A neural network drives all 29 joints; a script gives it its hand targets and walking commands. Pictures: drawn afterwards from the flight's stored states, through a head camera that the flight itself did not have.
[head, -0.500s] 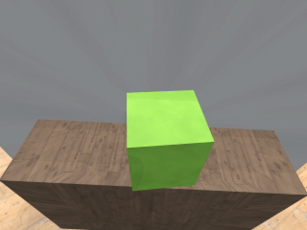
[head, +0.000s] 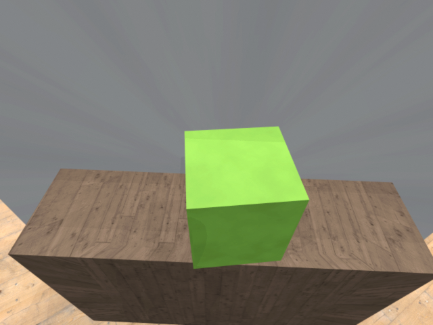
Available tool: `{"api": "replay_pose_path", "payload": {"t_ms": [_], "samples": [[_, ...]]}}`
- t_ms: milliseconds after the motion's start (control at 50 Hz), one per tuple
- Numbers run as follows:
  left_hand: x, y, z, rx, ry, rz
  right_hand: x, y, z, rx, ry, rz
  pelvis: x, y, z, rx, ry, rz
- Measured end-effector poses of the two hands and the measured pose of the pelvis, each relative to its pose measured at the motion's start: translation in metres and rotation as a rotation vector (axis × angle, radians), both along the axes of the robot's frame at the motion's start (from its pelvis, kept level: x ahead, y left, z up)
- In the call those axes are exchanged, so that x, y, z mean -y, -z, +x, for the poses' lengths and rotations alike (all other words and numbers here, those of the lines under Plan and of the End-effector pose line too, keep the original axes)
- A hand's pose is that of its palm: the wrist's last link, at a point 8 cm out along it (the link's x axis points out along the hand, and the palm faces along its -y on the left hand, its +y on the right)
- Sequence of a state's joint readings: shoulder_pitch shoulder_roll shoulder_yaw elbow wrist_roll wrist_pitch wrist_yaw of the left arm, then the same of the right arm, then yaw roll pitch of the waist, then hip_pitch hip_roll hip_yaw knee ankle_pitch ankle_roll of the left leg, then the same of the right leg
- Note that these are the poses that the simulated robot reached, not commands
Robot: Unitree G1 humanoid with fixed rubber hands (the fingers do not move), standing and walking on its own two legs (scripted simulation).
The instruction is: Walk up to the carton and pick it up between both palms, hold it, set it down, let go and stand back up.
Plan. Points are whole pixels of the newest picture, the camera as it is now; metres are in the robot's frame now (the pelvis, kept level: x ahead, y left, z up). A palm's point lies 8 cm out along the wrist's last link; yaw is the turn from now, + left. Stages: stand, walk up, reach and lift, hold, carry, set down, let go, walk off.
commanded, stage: stand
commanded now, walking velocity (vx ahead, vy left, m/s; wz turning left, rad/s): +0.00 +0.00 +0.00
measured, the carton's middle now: (235, 199) +0.40 -0.03 -0.02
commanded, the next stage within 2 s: none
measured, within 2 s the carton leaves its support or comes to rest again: neither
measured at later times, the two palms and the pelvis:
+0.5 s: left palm out of the picture -0.01 +0.22 -0.15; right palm out of the picture -0.03 -0.21 -0.15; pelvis +0.00 +0.00 +0.00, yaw +0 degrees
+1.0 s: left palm out of the picture -0.03 +0.21 -0.15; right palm out of the picture -0.05 -0.19 -0.15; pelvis +0.00 +0.01 +0.00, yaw +0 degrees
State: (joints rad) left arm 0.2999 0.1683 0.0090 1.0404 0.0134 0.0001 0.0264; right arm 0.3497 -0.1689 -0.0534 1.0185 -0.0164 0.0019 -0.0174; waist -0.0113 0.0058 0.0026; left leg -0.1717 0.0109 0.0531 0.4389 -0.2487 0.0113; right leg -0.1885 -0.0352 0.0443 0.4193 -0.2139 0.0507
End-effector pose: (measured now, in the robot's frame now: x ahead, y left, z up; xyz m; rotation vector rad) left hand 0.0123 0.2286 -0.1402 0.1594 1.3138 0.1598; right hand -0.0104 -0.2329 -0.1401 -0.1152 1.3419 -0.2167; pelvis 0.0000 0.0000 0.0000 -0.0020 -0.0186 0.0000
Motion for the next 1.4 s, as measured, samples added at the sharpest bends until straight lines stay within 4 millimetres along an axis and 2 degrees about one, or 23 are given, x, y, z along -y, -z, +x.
{"api": "replay_pose_path", "payload": {"t_ms": [300, 700, 960, 1180, 1400], "samples": [[0.013, 0.007, -0.023, -0.08, -0.023, -0.035, -0.016, 0.005, -0.015, -0.063, 0.008, 0.028, -0.002, 0.0, 0.002, 0.007, -0.002, 0.0], [0.006, 0.007, -0.032, -0.117, -0.023, -0.021, -0.034, 0.007, -0.032, -0.102, 0.023, 0.057, -0.006, 0.0, -0.001, 0.01, 0.001, 0.004], [0.02, 0.009, -0.039, -0.127, -0.025, -0.052, -0.04, 0.008, -0.037, -0.117, 0.02, 0.068, -0.007, 0.0, -0.002, 0.014, 0.003, 0.003], [0.011, 0.008, -0.041, -0.122, -0.03, -0.033, -0.039, 0.008, -0.036, -0.108, 0.014, 0.06, -0.008, 0.0, -0.003, 0.011, 0.002, 0.003], [0.018, 0.009, -0.048, -0.139, -0.029, -0.055, -0.038, 0.009, -0.033, -0.098, 0.019, 0.058, -0.009, 0.001, -0.005, 0.01, 0.0, 0.004]]}}
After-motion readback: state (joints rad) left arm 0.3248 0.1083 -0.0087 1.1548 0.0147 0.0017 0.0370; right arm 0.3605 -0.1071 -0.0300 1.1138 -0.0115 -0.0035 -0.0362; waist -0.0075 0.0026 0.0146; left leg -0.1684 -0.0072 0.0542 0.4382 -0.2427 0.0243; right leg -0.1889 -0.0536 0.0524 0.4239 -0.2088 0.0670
